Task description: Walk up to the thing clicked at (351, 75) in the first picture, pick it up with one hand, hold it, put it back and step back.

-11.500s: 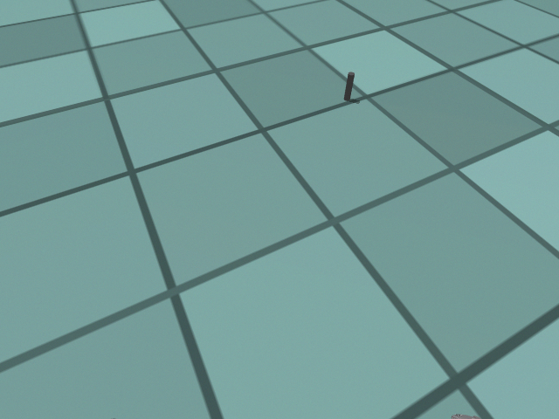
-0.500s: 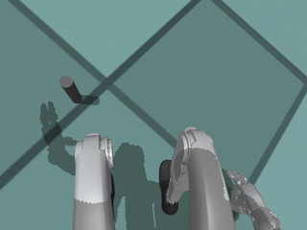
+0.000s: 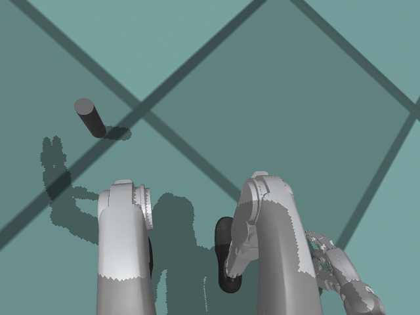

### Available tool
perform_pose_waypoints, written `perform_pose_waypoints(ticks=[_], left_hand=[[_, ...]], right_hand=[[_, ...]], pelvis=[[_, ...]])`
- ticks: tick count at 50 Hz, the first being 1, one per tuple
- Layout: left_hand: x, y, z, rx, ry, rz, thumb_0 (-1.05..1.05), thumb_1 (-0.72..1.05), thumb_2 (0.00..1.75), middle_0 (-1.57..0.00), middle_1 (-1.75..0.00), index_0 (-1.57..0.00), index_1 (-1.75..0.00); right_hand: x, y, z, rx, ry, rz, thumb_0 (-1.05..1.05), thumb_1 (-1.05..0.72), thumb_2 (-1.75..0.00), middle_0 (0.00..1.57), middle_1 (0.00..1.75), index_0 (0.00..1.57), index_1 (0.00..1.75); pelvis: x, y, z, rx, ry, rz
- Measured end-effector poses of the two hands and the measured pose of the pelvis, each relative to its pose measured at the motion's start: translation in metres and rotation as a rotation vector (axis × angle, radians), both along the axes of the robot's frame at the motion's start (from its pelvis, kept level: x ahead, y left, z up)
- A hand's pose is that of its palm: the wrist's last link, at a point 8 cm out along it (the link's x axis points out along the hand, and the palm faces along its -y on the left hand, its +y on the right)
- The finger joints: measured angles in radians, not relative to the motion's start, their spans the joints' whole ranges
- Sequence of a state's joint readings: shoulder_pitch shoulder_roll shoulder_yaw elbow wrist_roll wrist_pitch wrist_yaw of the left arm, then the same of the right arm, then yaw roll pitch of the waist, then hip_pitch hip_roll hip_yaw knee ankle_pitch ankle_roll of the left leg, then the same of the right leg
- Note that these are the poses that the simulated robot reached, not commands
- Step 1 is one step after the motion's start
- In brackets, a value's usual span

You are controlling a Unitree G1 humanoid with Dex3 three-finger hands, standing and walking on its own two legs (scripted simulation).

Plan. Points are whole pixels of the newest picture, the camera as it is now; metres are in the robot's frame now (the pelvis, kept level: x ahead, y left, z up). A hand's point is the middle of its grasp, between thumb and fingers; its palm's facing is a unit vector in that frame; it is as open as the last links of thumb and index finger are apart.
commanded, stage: approach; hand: left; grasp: from the side
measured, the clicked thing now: (92, 120) +0.50 +0.25 -0.28
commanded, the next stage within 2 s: close in in 0.46 s
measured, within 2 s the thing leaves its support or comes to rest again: neither
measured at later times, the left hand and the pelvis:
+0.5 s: hand (25, 134) +0.42 +0.35 -0.17, palm faces +0.18 -0.98 +0.02, open 17.6 cm; pelvis +0.00 +0.00 -0.06, yaw -5 degrees
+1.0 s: hand (82, 136) +0.44 +0.26 -0.23, palm faces +0.18 -0.98 +0.01, open 17.7 cm; pelvis -0.02 +0.01 -0.08, yaw -8 degrees
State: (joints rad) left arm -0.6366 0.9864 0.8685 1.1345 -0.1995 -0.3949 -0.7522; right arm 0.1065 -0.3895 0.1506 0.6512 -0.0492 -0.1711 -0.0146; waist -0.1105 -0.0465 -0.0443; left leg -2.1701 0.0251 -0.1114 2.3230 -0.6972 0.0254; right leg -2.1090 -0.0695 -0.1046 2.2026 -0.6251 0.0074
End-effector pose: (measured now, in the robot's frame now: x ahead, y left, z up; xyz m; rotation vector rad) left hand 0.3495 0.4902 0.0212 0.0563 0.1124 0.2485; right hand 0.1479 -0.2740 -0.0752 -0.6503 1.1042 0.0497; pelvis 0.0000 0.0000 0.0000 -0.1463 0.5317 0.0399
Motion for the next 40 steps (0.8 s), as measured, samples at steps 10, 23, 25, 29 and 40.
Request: perform_pose_waypoints(ticks=[10, 23, 25, 29, 40], left_hand=[[0.011, -0.019, -0.058, -0.050, -0.017, 0.005, -0.02, -0.59, 0.03, -0.09, -0.07, -0.06, -0.09], [0.041, -0.079, -0.180, -0.088, 0.000, -0.059, -0.02, -0.59, 0.07, -0.08, -0.09, -0.05, -0.11], [0.045, -0.089, -0.194, -0.095, 0.000, -0.067, -0.02, -0.59, 0.07, -0.08, -0.09, -0.05, -0.11], [0.052, -0.113, -0.217, -0.109, 0.009, -0.084, -0.02, -0.60, 0.08, -0.07, -0.10, -0.05, -0.12], [0.066, -0.162, -0.248, -0.114, -0.031, -0.046, -0.02, -0.61, 0.02, -0.08, -0.08, -0.07, -0.08]], right_hand=[[0.003, -0.001, -0.010, -0.028, 0.019, 0.059, 0.01, -0.92, -0.90, 0.20, 0.30, 0.20, 0.30], [-0.008, 0.004, -0.025, -0.130, 0.133, 0.159, 0.01, -0.92, -0.90, 0.20, 0.30, 0.20, 0.30], [-0.011, 0.005, -0.027, -0.143, 0.151, 0.171, 0.01, -0.92, -0.90, 0.20, 0.30, 0.20, 0.30], [-0.016, 0.008, -0.029, -0.164, 0.183, 0.200, 0.01, -0.93, -0.90, 0.20, 0.30, 0.20, 0.30], [-0.034, 0.014, -0.029, -0.200, 0.239, 0.245, 0.00, -0.95, -0.91, 0.20, 0.30, 0.20, 0.30]], pelvis=[[-0.001, 0.000, -0.017, -0.012, -0.029, -0.014], [-0.004, 0.002, -0.054, -0.063, -0.133, -0.044], [-0.005, 0.004, -0.057, -0.072, -0.148, -0.047], [-0.006, 0.005, -0.063, -0.087, -0.177, -0.055], [-0.014, 0.009, -0.075, -0.129, -0.262, -0.079]])
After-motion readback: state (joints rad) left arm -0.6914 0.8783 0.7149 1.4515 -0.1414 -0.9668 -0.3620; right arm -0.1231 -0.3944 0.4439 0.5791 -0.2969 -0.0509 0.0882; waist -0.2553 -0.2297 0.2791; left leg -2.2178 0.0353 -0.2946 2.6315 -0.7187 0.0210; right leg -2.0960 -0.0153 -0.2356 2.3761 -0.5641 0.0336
